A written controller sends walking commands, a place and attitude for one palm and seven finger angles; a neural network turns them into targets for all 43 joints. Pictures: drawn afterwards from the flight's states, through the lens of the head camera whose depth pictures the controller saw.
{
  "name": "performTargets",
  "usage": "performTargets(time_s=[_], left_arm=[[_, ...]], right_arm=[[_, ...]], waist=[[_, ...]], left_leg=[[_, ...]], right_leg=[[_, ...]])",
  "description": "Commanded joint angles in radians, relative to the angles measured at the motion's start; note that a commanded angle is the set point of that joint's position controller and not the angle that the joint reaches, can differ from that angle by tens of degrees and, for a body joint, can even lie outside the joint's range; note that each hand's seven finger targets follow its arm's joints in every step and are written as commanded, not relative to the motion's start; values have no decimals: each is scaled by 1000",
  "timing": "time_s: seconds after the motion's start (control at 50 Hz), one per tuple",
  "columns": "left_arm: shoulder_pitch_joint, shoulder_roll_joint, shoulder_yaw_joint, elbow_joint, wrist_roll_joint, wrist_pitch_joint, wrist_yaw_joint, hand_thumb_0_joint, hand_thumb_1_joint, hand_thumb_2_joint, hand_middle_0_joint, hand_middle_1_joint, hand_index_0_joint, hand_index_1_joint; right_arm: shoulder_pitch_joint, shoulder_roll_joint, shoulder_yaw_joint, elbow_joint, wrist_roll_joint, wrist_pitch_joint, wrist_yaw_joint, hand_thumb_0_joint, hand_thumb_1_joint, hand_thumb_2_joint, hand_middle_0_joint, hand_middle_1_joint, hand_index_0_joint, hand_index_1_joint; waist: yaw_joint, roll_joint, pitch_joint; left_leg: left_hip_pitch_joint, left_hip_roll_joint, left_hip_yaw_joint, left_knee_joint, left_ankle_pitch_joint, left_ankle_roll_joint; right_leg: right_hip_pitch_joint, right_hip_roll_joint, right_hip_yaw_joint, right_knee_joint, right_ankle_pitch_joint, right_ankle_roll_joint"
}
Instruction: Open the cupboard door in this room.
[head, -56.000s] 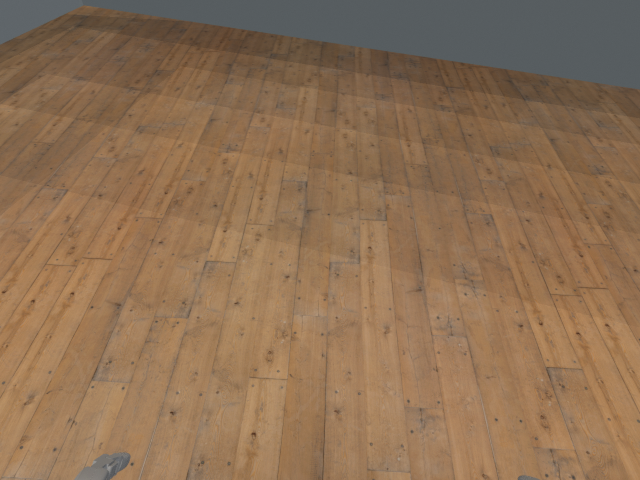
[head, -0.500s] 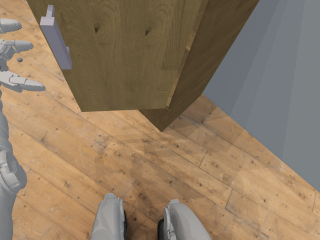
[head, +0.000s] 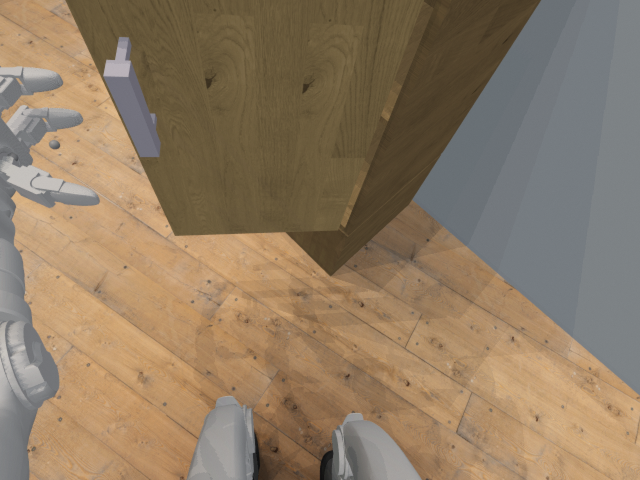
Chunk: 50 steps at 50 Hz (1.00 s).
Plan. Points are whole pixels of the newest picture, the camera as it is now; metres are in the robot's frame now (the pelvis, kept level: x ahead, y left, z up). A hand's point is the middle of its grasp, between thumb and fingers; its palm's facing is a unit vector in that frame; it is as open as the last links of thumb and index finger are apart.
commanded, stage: move the hooked fingers beside the handle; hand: left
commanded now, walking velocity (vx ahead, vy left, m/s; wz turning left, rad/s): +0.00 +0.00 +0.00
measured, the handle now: (137, 100) +0.55 +0.22 +0.06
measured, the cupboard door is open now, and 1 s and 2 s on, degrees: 51 51 51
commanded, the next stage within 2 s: slide the fingers in behind the handle in 0.38 s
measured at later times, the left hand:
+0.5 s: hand (66, 136) +0.49 +0.28 +0.07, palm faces +0.09 -1.00 -0.01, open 14.0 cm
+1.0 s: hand (96, 140) +0.49 +0.25 +0.06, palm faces +0.08 -1.00 -0.01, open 14.0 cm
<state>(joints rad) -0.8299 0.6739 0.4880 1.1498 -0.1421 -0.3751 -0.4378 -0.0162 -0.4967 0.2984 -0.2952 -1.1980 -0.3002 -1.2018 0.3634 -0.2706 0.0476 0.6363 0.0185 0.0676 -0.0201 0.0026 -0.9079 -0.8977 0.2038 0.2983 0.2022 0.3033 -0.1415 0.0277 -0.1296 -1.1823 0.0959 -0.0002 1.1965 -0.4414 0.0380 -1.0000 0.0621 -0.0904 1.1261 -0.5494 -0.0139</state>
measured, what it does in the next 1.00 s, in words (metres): stands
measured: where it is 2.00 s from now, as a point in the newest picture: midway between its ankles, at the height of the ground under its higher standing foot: outside the picture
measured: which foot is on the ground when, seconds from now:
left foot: down 0.00-1.00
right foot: down 0.00-1.00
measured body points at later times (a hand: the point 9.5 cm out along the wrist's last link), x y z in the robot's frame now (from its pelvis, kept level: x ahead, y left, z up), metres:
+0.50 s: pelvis -0.01 +0.00 -0.01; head +0.14 +0.04 +0.41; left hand +0.48 +0.33 +0.07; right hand +0.00 -0.27 -0.11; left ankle +0.06 +0.10 -0.64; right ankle -0.01 -0.12 -0.64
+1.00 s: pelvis +0.00 +0.00 +0.00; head +0.14 +0.04 +0.42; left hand +0.48 +0.30 +0.07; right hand +0.03 -0.27 -0.11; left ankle +0.06 +0.10 -0.64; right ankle -0.01 -0.12 -0.64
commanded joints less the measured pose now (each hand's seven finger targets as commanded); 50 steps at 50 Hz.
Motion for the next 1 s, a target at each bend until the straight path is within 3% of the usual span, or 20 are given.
performTargets(time_s=[0.0,0.04,0.12,0.18,0.22,0.26,0.3,0.4,0.46,0.54,0.56,0.58,0.62,0.7,0.74,0.8,0.82,0.9,0.92,0.98], left_arm=[[-435,210,-25,-141,-17,-53,7,0,-500,300,-300,-1200,-300,-1200],[-479,247,-2,-141,-14,-72,24,0,-500,300,-300,-1200,-300,-1200],[-536,285,20,-235,8,-132,55,0,-500,300,-300,-1200,-300,-1200],[-513,303,33,-189,14,-117,64,0,-500,300,-300,-1200,-300,-1200],[-490,314,26,-122,28,-77,60,0,-500,300,-300,-1200,-300,-1200],[-488,323,25,-124,31,-51,55,0,-500,300,-300,-1200,-300,-1200],[-469,351,50,-147,29,-53,49,0,-500,300,-300,-1200,-300,-1200],[-472,367,78,-194,0,-85,35,0,-500,300,-300,-1200,-300,-1200],[-432,343,64,-150,-4,-68,21,0,-500,300,-300,-1200,-300,-1200],[-422,299,19,-116,-4,-42,5,0,-500,300,-300,-1200,-300,-1200],[-433,306,23,-142,-4,-45,6,0,-500,300,-300,-1200,-300,-1200],[-437,268,2,-162,-10,-53,6,0,-500,300,-300,-1200,-300,-1200],[-450,290,24,-200,-11,-70,14,0,-500,300,-300,-1200,-300,-1200],[-439,234,11,-249,-19,-97,39,0,-500,300,-300,-1200,-300,-1200],[-415,222,10,-237,-16,-89,57,0,-500,300,-300,-1200,-300,-1200],[-434,230,8,-176,2,-69,86,0,-500,300,-300,-1200,-300,-1200],[-457,217,-7,-187,8,-67,96,0,-500,300,-300,-1200,-300,-1200],[-459,221,6,-254,22,-109,127,0,-500,300,-300,-1200,-300,-1200],[-489,192,-17,-276,20,-121,131,0,-500,300,-300,-1200,-300,-1200],[-448,139,-41,-229,9,-123,128,0,-500,300,-300,-1200,-300,-1200]], right_arm=[[158,-213,-76,-39,-7,-18,-30,0,-900,-900,200,300,200,300],[152,-216,-73,-40,-9,-24,-35,0,-900,-900,200,300,200,300],[150,-213,-73,-37,-22,-33,-30,0,-900,-900,200,300,200,300],[153,-215,-68,-37,-21,-29,-29,0,-900,-900,200,300,200,300],[148,-219,-63,-43,-14,-21,-32,0,-900,-900,200,300,200,300],[151,-220,-61,-53,-12,-18,-34,0,-900,-900,200,300,200,300],[154,-222,-62,-56,-14,-17,-36,0,-900,-900,200,300,200,300],[159,-219,-65,-48,-14,-22,-33,0,-900,-900,200,300,200,300],[164,-214,-65,-43,-8,-20,-32,0,-900,-900,200,300,200,300],[166,-212,-63,-41,-4,-20,-33,0,-900,-900,200,300,200,300],[170,-215,-65,-37,-7,-20,-34,0,-900,-900,200,300,200,300],[173,-210,-68,-38,-8,-23,-33,0,-900,-900,200,300,200,300],[173,-212,-73,-31,-12,-24,-31,0,-900,-900,200,300,200,300],[174,-207,-81,-28,-17,-26,-23,0,-900,-900,200,300,200,300],[170,-204,-81,-29,-17,-24,-20,0,-900,-900,200,300,200,300],[166,-206,-75,-32,-14,-20,-21,0,-900,-900,200,300,200,300],[163,-205,-75,-35,-14,-20,-21,0,-900,-900,200,300,200,300],[158,-199,-79,-41,-22,-24,-17,0,-900,-900,200,300,200,300],[157,-196,-78,-36,-26,-25,-15,0,-900,-900,200,300,200,300],[162,-196,-79,-32,-27,-24,-9,0,-900,-900,200,300,200,300]], waist=[[-47,154,-368],[-50,144,-376],[-19,281,-528],[-24,245,-526],[-31,206,-478],[-28,203,-478],[-13,220,-518],[-15,205,-539],[-21,162,-489],[-32,162,-437],[-27,180,-449],[-29,206,-463],[-19,221,-509],[-10,237,-533],[-6,227,-518],[-25,168,-435],[-32,179,-433],[-9,240,-518],[-22,249,-520],[-29,206,-490]], left_leg=[[574,-25,-107,-112,251,-1],[545,-26,-108,-102,213,1],[681,-21,-134,-93,303,-18],[654,-21,-133,-88,300,-12],[587,-22,-122,-90,251,-7],[565,-25,-113,-89,255,-2],[590,-23,-111,-83,300,-5],[578,-21,-102,-74,321,-1],[521,-24,-86,-72,297,5],[498,-26,-84,-79,265,7],[522,-23,-90,-85,272,4],[561,-26,-94,-85,295,3],[597,-20,-103,-83,321,-3],[669,-19,-119,-98,345,-11],[655,-22,-114,-102,334,-11],[582,-24,-109,-112,266,-5],[579,-26,-106,-112,252,-3],[659,-24,-113,-108,316,-14],[689,-20,-123,-111,330,-18],[680,-21,-126,-113,325,-17]], right_leg=[[-119,13,33,-144,209,-11],[-120,11,40,-137,184,-12],[-146,9,35,-100,211,-24],[-124,11,35,-101,212,-21],[-112,9,37,-111,193,-13],[-87,9,40,-117,205,-11],[-80,9,40,-110,232,-14],[-43,17,49,-113,258,-12],[-17,19,55,-126,265,-6],[-40,18,55,-135,241,-5],[-48,17,49,-132,239,-8],[-69,17,48,-129,246,-12],[-73,16,44,-121,256,-13],[-96,15,32,-119,251,-18],[-85,14,31,-123,248,-17],[-81,13,33,-132,217,-12],[-85,11,37,-136,210,-10],[-86,11,38,-121,240,-19],[-102,11,32,-118,244,-19],[-100,15,27,-122,240,-20]])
